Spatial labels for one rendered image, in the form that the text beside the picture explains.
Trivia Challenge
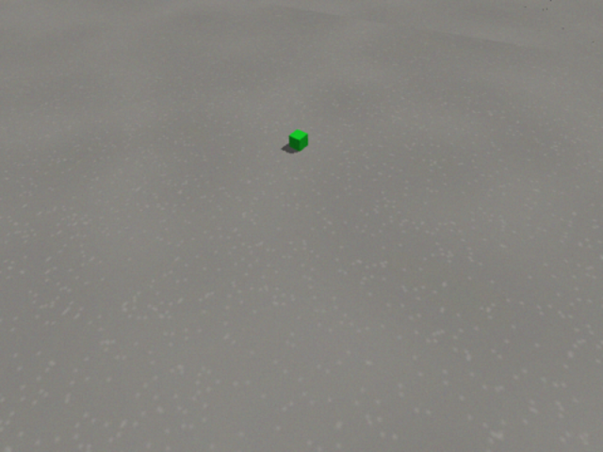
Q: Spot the cube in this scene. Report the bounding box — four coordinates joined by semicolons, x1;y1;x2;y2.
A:
289;129;308;152

